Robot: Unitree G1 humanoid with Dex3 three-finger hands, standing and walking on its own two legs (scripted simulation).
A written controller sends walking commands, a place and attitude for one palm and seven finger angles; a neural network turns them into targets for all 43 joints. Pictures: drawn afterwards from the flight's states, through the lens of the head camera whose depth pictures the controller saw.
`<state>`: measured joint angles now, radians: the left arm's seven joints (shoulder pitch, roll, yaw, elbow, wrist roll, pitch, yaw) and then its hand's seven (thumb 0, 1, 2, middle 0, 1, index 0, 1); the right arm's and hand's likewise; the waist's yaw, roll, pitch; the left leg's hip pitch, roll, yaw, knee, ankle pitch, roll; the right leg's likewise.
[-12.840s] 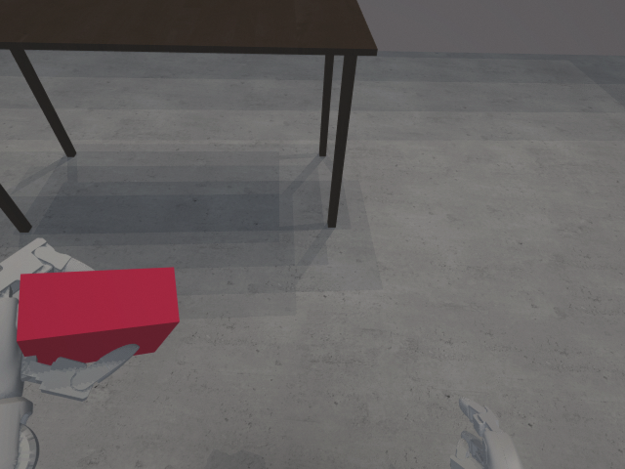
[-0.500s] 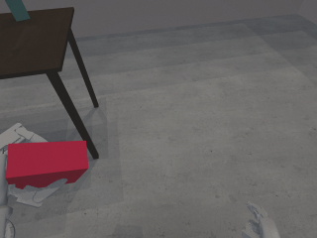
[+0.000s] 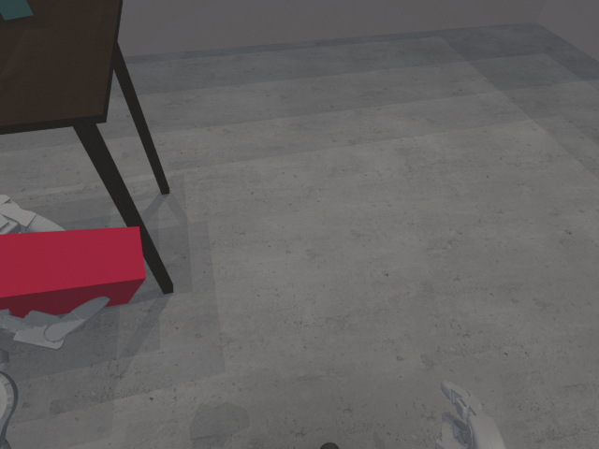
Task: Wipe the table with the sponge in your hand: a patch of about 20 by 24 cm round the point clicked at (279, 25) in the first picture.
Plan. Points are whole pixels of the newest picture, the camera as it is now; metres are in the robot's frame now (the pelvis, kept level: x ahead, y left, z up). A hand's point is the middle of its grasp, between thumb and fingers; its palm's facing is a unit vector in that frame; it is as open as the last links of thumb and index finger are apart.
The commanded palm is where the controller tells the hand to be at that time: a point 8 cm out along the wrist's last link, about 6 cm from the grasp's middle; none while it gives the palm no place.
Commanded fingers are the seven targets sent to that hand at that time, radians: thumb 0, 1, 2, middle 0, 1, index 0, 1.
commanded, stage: look again from close up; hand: left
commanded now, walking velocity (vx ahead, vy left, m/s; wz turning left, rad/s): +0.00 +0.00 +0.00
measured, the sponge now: (92, 274) +0.25 +0.24 +0.15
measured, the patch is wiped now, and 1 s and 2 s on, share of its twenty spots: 0.00 0.00 0.00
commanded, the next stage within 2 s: shuffle to correct the standing spot in 0.06 s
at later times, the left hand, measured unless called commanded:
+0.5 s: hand (54, 248) +0.27 +0.29 +0.15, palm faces +0.36 -0.88 -0.32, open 9.6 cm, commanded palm +0.21 +0.33 +0.18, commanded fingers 0.00 0.10 1.30 -1.20 -1.60 -1.20 -1.60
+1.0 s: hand (27, 169) +0.36 +0.35 +0.18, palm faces +0.31 -0.87 -0.39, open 9.6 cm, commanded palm +0.29 +0.39 +0.18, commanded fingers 0.00 0.10 1.30 -1.20 -1.60 -1.20 -1.60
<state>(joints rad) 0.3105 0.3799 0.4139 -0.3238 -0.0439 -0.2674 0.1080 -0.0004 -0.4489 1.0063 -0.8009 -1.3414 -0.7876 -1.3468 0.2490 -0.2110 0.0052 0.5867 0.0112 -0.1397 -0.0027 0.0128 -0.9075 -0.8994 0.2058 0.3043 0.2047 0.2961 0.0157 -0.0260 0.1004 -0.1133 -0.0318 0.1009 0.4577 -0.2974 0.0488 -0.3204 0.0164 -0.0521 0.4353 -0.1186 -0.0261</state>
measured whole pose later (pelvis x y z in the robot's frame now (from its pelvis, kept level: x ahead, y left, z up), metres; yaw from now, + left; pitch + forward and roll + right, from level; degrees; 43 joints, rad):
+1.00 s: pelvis +0.10 +0.13 -0.01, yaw -7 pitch -1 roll +0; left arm 0.34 0.39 0.41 -0.50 -0.03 -0.25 0.11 0.00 -0.45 1.01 -0.80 -1.34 -0.79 -1.35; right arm 0.26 -0.12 0.06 0.58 0.01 -0.14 0.03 0.01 -0.91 -0.90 0.21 0.30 0.21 0.30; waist 0.01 -0.03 0.06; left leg -0.27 0.01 0.04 0.66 -0.37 0.02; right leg -0.40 0.02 -0.11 0.80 -0.35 -0.02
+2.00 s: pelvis +0.21 +0.34 -0.02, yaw -8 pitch -1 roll +2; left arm 0.40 0.43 0.39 -0.56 -0.01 -0.24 0.13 0.00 -0.45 1.01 -0.81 -1.34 -0.79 -1.35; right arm 0.17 -0.21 -0.05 0.60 0.00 -0.12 -0.02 0.01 -0.91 -0.90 0.20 0.30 0.20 0.30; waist -0.01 -0.08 0.13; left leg -0.35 0.03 0.10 0.65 -0.27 0.00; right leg -0.42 -0.11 -0.02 1.05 -0.56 0.02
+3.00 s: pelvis +0.28 +0.47 -0.01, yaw -8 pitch -1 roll +2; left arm 0.43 0.37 0.36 -0.46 -0.03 -0.18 0.14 0.00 -0.45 1.01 -0.81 -1.34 -0.79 -1.34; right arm 0.23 -0.19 0.04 0.65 0.00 -0.08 -0.01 0.01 -0.91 -0.90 0.21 0.30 0.21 0.30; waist 0.05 0.01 -0.01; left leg -0.44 -0.03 0.08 0.91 -0.39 -0.01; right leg -0.27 -0.05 -0.15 0.60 -0.32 -0.07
